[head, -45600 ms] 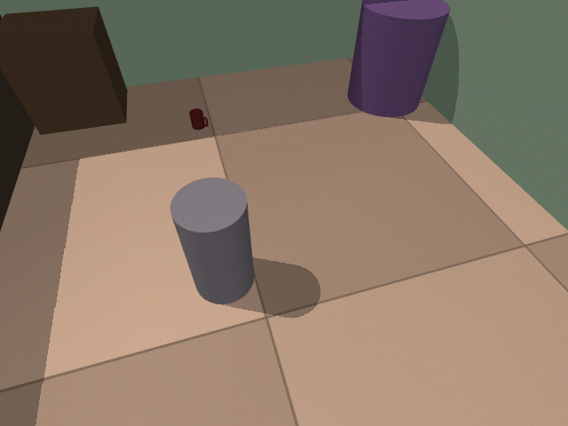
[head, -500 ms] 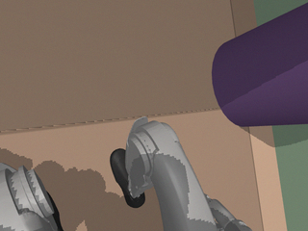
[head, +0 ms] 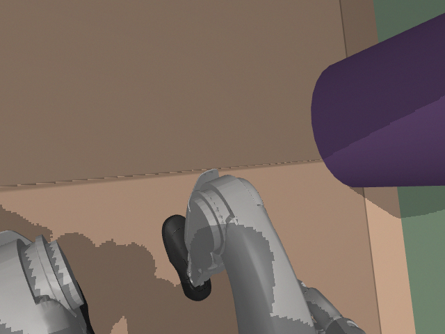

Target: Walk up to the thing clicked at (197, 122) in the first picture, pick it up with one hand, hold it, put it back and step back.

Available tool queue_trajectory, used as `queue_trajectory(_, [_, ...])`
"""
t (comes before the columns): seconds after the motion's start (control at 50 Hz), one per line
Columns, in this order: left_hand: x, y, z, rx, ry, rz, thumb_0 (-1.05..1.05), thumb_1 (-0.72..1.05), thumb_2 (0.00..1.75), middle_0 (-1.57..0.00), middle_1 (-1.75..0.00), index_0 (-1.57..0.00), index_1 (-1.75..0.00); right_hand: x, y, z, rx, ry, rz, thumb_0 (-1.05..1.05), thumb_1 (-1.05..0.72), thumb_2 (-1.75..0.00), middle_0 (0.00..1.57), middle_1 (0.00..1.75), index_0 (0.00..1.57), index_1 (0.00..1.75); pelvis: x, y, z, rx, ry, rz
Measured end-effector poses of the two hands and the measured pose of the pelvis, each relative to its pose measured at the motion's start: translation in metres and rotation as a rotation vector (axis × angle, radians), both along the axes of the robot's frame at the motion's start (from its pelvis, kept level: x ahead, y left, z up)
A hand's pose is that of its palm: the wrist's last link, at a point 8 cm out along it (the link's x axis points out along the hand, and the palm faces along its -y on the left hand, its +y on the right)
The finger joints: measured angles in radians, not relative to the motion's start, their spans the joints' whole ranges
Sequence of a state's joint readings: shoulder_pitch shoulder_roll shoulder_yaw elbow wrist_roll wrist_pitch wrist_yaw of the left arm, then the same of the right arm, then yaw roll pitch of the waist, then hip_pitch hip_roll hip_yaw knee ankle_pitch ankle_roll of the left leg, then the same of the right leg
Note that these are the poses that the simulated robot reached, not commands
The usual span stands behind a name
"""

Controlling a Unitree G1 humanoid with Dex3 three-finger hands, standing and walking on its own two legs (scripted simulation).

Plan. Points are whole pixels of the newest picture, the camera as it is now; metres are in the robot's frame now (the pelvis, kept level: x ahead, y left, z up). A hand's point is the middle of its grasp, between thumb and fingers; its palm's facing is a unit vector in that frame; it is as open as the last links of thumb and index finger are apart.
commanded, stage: settle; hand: left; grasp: from above
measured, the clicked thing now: out of the picture +0.48 +0.40 -0.26
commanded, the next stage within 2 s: lift in 0.58 s
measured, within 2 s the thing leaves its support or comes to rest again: leaves its support in 0.02 s
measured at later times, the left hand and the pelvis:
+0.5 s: hand out of the picture +0.46 +0.43 -0.14, palm faces -0.43 -0.13 -0.89, open 10.3 cm; pelvis -0.01 +0.00 +0.02, yaw +3 degrees
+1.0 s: hand out of the picture +0.44 +0.41 -0.08, palm faces -0.46 -0.17 -0.87, open 10.3 cm; pelvis -0.01 +0.00 +0.04, yaw +6 degrees
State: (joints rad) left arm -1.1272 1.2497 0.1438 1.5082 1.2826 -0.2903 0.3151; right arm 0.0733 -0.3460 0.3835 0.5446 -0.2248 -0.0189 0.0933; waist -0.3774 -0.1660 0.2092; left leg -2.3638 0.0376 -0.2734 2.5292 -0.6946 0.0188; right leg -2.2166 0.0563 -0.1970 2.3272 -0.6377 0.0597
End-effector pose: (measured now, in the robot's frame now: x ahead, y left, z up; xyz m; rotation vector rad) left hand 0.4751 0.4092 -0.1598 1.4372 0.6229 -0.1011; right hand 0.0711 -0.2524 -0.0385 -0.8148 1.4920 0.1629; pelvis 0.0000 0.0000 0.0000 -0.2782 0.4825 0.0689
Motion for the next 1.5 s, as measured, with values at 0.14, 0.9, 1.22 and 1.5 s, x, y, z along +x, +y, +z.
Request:
queue_trajectory(0.14, [0.002,0.006,0.018,0.009,-0.030,-0.004,0.00,-0.06,0.72,-0.49,-0.90,-0.50,-0.88,0.009,-0.006,0.007,-0.016,-0.029,-0.003,0.00,-0.91,-0.90,0.20,0.30,0.21,0.30,-0.001,0.000,0.003,-0.003,0.012,0.009])
queue_trajectory(0.9, [-0.010,0.009,0.119,0.007,0.015,0.018,0.00,-0.05,0.66,-0.54,-0.84,-0.56,-0.81,0.001,-0.009,0.007,0.030,-0.069,-0.189,0.00,-0.92,-0.90,0.20,0.30,0.21,0.30,-0.008,-0.002,0.032,0.044,0.100,0.062])
queue_trajectory(1.22, [-0.066,0.009,0.201,-0.039,0.008,-0.044,0.00,-0.04,0.65,-0.53,-0.84,-0.56,-0.80,0.035,-0.008,0.039,0.052,-0.166,-0.219,0.00,-0.92,-0.90,0.20,0.30,0.21,0.30,-0.010,-0.001,0.083,0.082,0.131,0.095])
queue_trajectory(1.5, [-0.115,-0.011,0.309,-0.019,-0.021,-0.032,0.01,-0.02,0.65,-0.49,-0.87,-0.53,-0.83,0.082,0.018,0.100,0.203,-0.333,-0.233,0.00,-0.91,-0.90,0.20,0.30,0.21,0.30,-0.008,-0.001,0.166,0.129,0.082,0.122])
